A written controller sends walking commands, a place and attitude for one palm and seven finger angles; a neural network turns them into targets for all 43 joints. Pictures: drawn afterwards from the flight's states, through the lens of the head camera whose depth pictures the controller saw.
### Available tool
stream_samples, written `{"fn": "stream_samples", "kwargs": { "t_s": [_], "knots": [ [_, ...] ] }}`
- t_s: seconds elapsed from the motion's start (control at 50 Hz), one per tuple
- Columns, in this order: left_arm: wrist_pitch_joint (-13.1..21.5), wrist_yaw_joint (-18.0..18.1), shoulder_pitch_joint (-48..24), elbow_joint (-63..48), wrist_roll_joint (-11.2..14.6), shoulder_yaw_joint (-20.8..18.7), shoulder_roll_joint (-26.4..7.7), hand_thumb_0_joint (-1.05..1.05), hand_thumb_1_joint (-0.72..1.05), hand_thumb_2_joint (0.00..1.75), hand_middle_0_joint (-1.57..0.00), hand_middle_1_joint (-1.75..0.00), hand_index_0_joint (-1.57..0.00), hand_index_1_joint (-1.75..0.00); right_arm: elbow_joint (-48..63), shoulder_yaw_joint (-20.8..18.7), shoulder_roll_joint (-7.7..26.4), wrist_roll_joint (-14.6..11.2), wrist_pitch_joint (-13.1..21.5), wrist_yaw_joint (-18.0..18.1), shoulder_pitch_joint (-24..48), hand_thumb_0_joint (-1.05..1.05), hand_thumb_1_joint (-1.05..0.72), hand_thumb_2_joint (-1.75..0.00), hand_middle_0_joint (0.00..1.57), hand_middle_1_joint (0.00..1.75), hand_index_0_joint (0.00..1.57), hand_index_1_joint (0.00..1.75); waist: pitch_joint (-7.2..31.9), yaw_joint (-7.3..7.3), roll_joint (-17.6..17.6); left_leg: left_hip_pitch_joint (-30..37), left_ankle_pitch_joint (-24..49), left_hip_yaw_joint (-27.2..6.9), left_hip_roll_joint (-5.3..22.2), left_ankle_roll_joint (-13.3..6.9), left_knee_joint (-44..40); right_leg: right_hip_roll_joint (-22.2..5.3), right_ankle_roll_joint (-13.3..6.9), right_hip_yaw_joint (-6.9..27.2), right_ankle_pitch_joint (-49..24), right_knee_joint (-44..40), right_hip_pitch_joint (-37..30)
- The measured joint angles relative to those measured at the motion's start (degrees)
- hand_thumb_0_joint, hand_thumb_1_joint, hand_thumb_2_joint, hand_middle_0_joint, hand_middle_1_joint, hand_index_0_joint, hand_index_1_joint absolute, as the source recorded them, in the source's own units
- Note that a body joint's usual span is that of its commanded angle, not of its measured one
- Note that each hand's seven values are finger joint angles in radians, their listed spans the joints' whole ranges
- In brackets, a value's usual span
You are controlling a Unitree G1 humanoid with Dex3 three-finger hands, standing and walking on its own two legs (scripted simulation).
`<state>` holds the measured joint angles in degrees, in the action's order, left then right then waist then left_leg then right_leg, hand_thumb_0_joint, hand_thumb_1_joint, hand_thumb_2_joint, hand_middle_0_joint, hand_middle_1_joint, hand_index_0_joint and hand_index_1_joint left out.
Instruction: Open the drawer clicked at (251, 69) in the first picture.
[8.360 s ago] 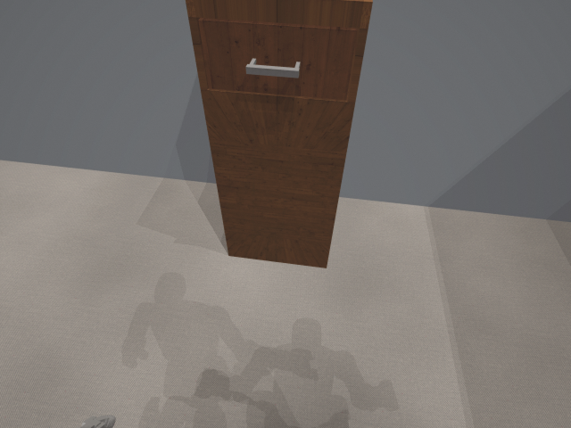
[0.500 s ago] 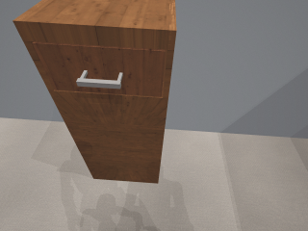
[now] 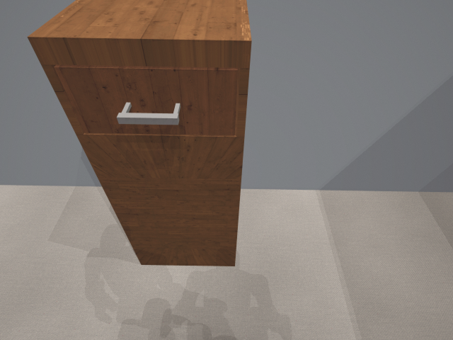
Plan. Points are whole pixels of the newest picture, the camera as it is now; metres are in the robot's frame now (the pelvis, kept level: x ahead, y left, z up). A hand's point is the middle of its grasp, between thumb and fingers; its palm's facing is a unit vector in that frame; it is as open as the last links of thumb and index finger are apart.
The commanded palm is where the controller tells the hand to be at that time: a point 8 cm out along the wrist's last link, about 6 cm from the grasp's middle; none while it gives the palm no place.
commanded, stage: come to a stop and stand still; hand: left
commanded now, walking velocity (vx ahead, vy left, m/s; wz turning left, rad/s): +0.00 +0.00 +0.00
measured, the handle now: (150, 113) +0.55 +0.20 +0.11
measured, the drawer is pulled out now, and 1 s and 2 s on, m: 0.00 0.00 0.00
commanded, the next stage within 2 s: look again from close up in 0.48 s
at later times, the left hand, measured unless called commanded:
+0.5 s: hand out of the picture -0.06 +0.15 -0.17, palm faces +0.05 -0.98 -0.17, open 7.4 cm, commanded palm none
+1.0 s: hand out of the picture -0.01 +0.15 -0.17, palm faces +0.05 -0.99 -0.16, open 7.3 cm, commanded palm none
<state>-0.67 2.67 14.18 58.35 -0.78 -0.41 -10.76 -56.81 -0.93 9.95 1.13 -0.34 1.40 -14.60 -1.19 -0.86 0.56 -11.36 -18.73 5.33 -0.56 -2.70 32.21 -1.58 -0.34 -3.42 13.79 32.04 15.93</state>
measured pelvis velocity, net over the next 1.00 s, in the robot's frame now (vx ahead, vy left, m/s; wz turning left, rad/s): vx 0.00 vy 0.00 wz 0.01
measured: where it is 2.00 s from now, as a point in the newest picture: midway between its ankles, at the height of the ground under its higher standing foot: outside the picture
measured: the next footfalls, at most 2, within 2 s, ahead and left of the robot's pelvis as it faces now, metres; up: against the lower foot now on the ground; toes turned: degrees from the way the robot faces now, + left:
none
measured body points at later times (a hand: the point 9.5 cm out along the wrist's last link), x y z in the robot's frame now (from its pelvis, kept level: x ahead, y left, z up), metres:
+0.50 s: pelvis -0.02 -0.01 +0.01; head -0.03 -0.01 +0.46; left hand -0.06 +0.21 -0.15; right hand -0.05 -0.23 -0.15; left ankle -0.01 +0.09 -0.73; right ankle +0.04 -0.12 -0.73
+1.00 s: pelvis +0.00 +0.00 +0.01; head +0.00 +0.00 +0.46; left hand -0.01 +0.20 -0.15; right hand -0.01 -0.21 -0.15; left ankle -0.01 +0.09 -0.73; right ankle +0.04 -0.12 -0.73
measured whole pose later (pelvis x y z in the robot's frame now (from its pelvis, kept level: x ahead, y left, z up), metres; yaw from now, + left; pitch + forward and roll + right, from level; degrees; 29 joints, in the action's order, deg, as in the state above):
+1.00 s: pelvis +0.00 +0.00 +0.01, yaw +0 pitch -1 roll +0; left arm 1.1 2.2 18.7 63.5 -0.6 0.4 -6.8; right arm -64.1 1.0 6.1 1.1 1.0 1.7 -18.8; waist -0.4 0.2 -0.2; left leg -9.7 -15.2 4.8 -0.9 -2.4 25.9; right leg -1.2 -0.6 -3.3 10.6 26.1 14.2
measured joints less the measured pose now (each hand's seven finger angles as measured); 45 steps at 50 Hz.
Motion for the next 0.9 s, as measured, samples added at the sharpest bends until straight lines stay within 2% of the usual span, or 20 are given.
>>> {"fn": "stream_samples", "kwargs": {
  "t_s": [0.2,0.5,0.74,0.9],
  "knots": [
    [0.28,-1.05,1.98,-0.6,-0.22,0.85,1.24,0.0,0.91,0.89,-0.2,-0.3,-0.19,-0.3,-0.61,1.14,0.22,0.49,-0.26,-0.76,-3.02,0.01,-0.92,-0.89,0.2,0.3,0.2,0.3,1.28,0.65,0.19,0.26,3.87,0.24,-1.11,-0.49,-3.81,-0.88,0.24,0.26,-3.42,-3.07,-0.02],
    [0.66,-1.17,7.0,4.25,0.03,0.87,3.22,0.0,0.91,0.89,-0.2,-0.3,-0.19,-0.3,-5.13,1.45,-1.14,0.29,-0.08,-0.38,-6.6,0.01,-0.91,-0.89,0.2,0.3,0.2,0.3,0.51,0.77,-0.84,-1.32,4.83,-0.61,-0.53,0.14,-4.31,-0.01,-0.36,-0.13,-4.51,-4.6,0.85],
    [1.62,-0.93,5.48,5.21,0.23,1.1,4.71,0.0,0.91,0.89,-0.2,-0.3,-0.19,-0.3,-6.94,1.93,-3.3,-0.02,0.92,0.07,-6.12,0.01,-0.91,-0.89,0.2,0.3,0.2,0.3,0.84,0.75,-1.25,-0.18,4.16,-0.67,-0.2,0.39,-4.94,0.41,-0.45,-0.14,-4.02,-5.36,-0.3],
    [1.7,-0.54,4.72,5.41,0.14,0.9,4.04,0.01,0.92,0.89,-0.2,-0.3,-0.2,-0.3,-7.07,2.05,-4.17,-0.11,1.41,0.24,-4.8,0.0,-0.91,-0.89,0.2,0.3,0.2,0.3,1.0,0.86,-1.08,1.21,3.69,-0.5,-0.16,0.42,-5.74,0.52,-0.35,0.08,-3.46,-5.76,-1.42]
  ]
}}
